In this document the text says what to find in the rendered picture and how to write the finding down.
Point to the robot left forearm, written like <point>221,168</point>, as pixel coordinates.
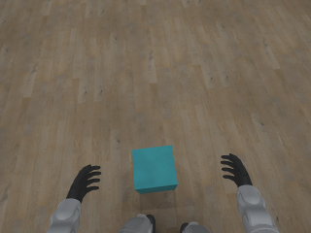
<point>66,218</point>

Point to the robot right forearm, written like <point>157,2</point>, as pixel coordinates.
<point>251,207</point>

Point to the carton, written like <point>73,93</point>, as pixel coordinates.
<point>154,169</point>

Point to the robot right hand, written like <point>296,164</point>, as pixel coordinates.
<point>241,176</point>

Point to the robot left hand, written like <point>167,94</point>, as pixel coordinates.
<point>79,188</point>

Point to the robot right shin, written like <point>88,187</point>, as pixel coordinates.
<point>192,223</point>

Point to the left robot foot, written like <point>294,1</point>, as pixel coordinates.
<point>153,222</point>

